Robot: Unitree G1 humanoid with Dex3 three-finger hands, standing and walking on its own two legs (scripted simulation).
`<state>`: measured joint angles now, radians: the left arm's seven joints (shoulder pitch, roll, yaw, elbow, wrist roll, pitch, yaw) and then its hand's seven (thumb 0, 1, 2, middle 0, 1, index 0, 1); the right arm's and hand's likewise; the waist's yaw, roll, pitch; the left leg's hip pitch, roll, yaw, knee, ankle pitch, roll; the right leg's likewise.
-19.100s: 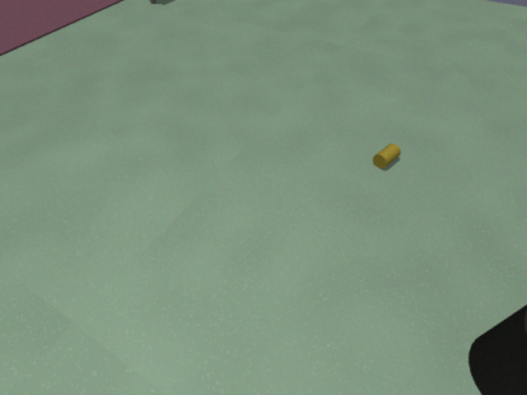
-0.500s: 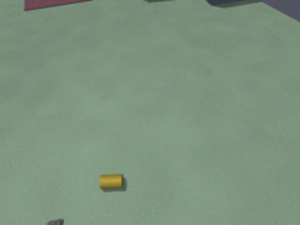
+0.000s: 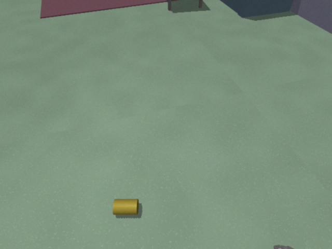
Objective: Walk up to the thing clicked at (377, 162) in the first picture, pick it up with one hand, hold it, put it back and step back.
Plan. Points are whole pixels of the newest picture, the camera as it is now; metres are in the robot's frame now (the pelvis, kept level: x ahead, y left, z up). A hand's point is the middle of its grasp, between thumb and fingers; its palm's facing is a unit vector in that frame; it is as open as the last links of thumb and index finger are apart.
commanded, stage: walk up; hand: left
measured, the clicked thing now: (126, 206) +0.48 +0.26 -0.74
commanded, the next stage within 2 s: stand in 0.48 s
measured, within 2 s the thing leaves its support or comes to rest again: neither
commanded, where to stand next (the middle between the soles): +0.06 -0.01 m, yaw +1 degrees
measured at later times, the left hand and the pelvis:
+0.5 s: hand out of the picture +0.10 +0.25 -0.16, palm faces -0.04 -0.94 -0.33, open 7.4 cm; pelvis +0.01 +0.00 +0.00, yaw +0 degrees
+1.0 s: hand out of the picture +0.11 +0.23 -0.16, palm faces -0.02 -0.95 -0.32, open 7.4 cm; pelvis +0.05 -0.01 +0.00, yaw +1 degrees
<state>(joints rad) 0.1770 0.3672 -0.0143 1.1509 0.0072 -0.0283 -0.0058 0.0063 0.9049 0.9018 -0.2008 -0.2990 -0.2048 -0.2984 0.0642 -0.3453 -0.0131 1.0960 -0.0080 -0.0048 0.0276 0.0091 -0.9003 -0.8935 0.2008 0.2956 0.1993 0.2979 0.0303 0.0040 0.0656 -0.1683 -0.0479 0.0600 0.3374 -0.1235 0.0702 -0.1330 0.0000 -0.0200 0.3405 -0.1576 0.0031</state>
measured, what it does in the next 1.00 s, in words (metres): stands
